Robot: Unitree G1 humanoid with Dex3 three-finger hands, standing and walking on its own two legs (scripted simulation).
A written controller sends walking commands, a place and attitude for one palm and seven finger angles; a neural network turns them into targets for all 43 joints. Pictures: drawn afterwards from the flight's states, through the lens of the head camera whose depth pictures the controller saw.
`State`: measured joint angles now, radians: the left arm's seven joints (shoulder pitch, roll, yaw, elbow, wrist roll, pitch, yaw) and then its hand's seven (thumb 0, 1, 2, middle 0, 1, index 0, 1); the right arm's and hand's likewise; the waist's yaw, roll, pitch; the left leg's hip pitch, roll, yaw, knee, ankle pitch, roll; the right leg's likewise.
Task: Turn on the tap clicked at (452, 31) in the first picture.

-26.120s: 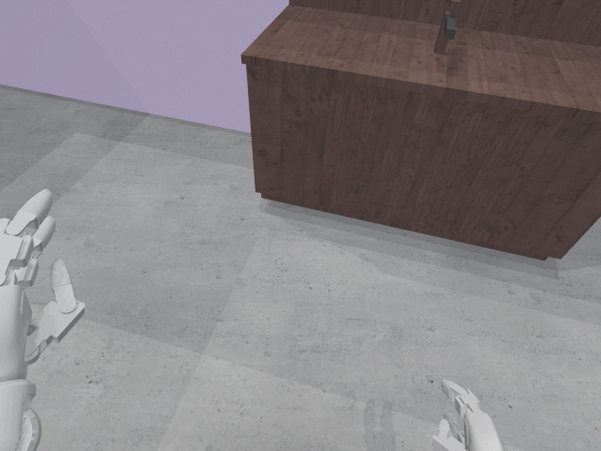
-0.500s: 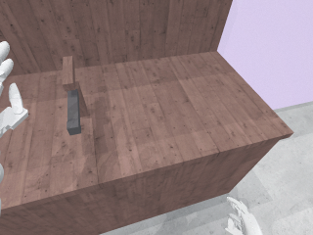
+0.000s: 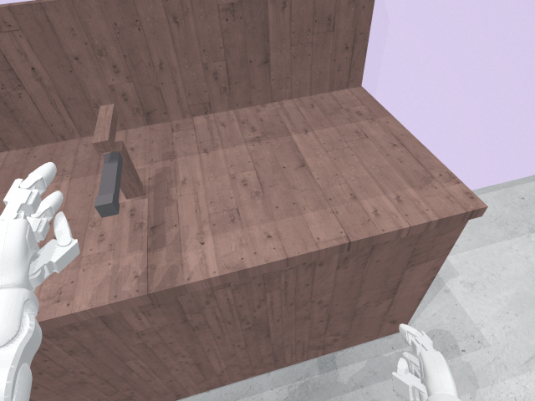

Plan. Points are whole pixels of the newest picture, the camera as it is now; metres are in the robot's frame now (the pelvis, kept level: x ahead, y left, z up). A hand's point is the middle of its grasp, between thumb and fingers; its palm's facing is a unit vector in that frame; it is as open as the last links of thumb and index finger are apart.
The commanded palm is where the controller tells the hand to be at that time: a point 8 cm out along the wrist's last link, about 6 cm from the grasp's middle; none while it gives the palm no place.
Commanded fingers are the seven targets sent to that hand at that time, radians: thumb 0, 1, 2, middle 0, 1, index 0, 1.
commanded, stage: turn the palm inward beside the body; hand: left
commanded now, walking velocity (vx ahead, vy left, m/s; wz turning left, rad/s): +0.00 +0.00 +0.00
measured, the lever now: (107, 205) +0.37 +0.32 +0.10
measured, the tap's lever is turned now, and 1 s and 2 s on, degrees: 0 0 0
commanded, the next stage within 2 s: reach beside the lever's end, fingers flat in 1.58 s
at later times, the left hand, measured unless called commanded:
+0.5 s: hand (94, 249) +0.25 +0.25 +0.16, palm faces +0.43 -0.88 -0.22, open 7.4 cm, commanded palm +0.19 +0.30 +0.17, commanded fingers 0.00 0.90 0.90 -0.20 -0.30 -0.20 -0.30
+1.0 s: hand (62, 275) +0.21 +0.28 +0.15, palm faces +0.50 -0.86 -0.11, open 7.4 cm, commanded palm +0.15 +0.31 +0.16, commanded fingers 0.00 0.90 0.90 -0.20 -0.30 -0.20 -0.30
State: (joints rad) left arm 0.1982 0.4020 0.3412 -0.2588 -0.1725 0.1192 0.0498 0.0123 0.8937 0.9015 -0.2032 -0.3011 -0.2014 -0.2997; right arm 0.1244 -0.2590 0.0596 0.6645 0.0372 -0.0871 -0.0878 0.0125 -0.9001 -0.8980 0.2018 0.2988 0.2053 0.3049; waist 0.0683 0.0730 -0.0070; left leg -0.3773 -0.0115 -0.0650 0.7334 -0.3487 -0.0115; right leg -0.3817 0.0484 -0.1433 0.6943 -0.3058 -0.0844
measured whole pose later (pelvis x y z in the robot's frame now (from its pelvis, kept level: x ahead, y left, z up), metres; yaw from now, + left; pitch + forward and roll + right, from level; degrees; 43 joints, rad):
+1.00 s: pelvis +0.02 +0.04 +0.01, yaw +0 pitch -1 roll +0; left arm 0.50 0.21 0.21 -0.52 -0.21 0.10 0.23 0.02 0.89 0.90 -0.21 -0.30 -0.21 -0.30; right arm 0.16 -0.22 0.08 0.64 0.03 -0.20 -0.09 0.01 -0.90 -0.90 0.20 0.30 0.21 0.30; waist 0.08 0.04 -0.05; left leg -0.33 -0.05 -0.03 0.68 -0.33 0.03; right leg -0.34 0.01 -0.11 0.65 -0.30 -0.05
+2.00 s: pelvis +0.03 +0.00 +0.01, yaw +1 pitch -1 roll +0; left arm 0.38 0.21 0.28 -0.36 -0.25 0.12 0.26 0.02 0.89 0.90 -0.21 -0.30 -0.20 -0.30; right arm 0.15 -0.25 0.04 0.69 0.04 -0.18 -0.11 0.01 -0.90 -0.90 0.20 0.30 0.20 0.30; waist 0.07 0.07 -0.03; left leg -0.30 0.00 -0.07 0.65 -0.33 -0.01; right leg -0.29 0.06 -0.15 0.60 -0.30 -0.11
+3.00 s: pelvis +0.03 +0.04 +0.01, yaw -1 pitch +1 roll +0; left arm 0.13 0.23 0.33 -0.02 -0.20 0.00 0.23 0.02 0.90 0.90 -0.17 -0.21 -0.17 -0.21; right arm 0.15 -0.24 0.04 0.70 0.02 -0.15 -0.11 0.01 -0.90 -0.90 0.20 0.30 0.20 0.30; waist 0.05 0.04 -0.03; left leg -0.34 -0.04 -0.03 0.62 -0.31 0.03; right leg -0.35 0.03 -0.10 0.59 -0.27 -0.06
